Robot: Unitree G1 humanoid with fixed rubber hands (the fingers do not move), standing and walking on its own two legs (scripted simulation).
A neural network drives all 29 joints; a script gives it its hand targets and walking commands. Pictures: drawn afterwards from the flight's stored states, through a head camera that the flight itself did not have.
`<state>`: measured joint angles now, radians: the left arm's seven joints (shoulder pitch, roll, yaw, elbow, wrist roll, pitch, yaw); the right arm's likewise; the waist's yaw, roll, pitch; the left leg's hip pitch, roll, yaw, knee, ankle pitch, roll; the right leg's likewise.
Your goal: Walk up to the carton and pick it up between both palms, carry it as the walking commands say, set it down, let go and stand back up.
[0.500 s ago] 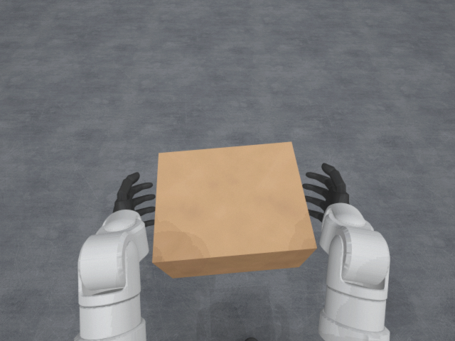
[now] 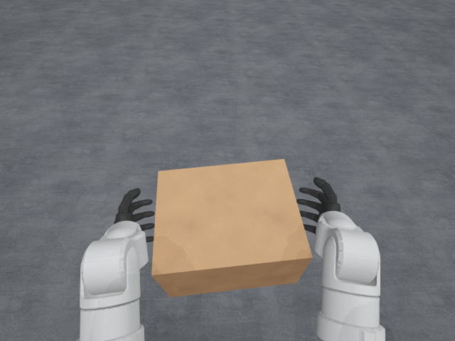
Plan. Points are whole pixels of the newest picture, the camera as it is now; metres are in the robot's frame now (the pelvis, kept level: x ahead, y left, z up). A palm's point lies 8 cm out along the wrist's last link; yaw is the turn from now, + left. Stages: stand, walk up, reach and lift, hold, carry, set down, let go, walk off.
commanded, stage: carry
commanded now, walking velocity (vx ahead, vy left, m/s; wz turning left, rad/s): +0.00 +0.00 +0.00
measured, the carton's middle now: (227, 227) +0.33 +0.00 +0.01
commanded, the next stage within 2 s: none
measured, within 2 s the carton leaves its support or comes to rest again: neither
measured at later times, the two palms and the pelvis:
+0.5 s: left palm (169, 171) +0.41 +0.12 +0.07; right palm (329, 170) +0.42 -0.20 +0.08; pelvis +0.13 -0.04 -0.01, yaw +1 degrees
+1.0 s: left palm (201, 140) +0.56 +0.07 +0.03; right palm (324, 135) +0.60 -0.25 +0.02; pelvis +0.30 -0.12 +0.00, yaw +6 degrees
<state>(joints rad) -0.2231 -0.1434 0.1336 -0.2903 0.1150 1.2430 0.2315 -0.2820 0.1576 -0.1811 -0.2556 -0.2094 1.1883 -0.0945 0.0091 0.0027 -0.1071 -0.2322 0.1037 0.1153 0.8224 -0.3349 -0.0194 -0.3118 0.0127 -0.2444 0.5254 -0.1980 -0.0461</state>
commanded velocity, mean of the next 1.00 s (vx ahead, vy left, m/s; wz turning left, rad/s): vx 0.00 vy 0.00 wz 0.00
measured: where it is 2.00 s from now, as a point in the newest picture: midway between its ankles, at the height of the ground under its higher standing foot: outside the picture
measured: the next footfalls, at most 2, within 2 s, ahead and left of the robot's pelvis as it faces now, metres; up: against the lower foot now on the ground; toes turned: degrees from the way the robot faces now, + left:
left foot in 0.16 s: +0.05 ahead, +0.10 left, +0.00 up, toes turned +7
left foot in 0.52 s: +0.13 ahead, +0.08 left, +0.00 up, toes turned +6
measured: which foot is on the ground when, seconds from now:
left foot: down 0.00-0.00, up 0.02-0.14, down 0.16-0.38, up 0.40-0.50, down 0.52-0.80, up 0.82-1.00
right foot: down 0.00-0.60, up 0.62-0.76, down 0.78-1.00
